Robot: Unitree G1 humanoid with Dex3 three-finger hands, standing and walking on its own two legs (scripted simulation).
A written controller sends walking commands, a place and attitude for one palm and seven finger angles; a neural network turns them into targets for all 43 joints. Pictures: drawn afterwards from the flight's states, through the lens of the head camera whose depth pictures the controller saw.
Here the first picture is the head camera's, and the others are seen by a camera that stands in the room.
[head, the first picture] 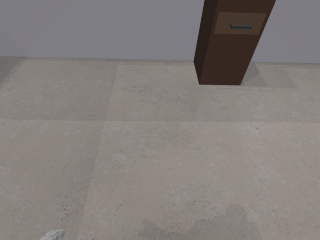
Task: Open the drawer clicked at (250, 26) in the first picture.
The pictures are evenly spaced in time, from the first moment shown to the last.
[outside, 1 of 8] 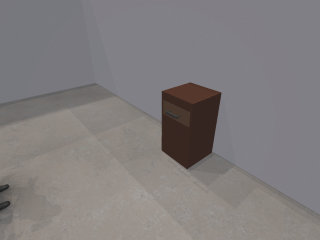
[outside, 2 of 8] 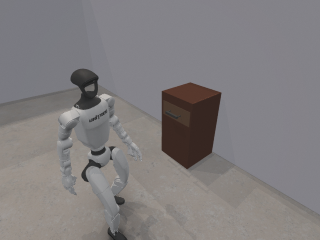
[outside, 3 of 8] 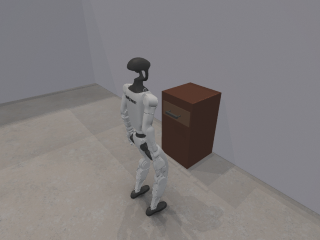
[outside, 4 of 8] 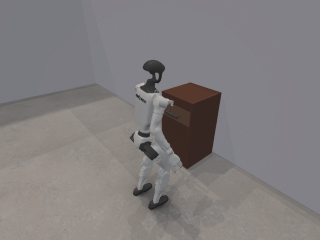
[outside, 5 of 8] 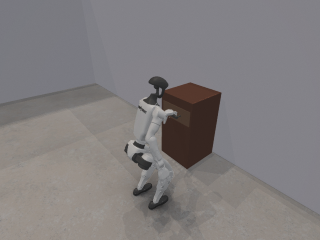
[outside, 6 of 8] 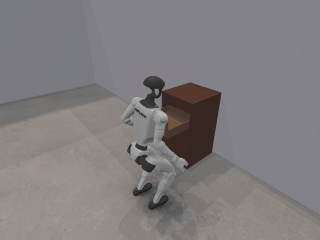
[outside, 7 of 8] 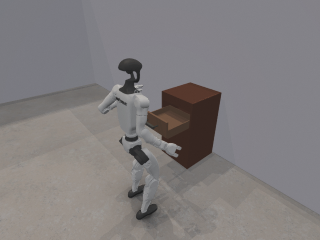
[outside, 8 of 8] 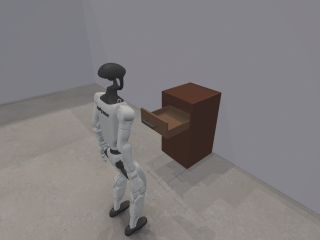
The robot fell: no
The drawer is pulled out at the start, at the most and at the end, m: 0.00 0.30 0.30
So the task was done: yes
